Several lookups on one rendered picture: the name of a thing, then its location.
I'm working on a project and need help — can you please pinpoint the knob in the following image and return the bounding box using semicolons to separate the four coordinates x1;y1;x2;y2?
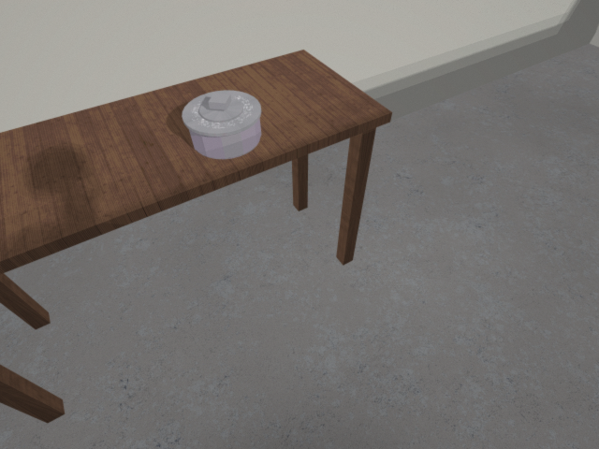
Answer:
209;93;231;110

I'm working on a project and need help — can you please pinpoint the pot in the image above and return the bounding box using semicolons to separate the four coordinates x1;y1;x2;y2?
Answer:
189;118;261;159

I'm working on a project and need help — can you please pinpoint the table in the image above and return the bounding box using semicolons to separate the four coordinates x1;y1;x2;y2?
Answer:
0;50;392;423

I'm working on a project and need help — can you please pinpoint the lid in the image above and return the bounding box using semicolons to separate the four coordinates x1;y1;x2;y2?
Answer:
182;90;261;137

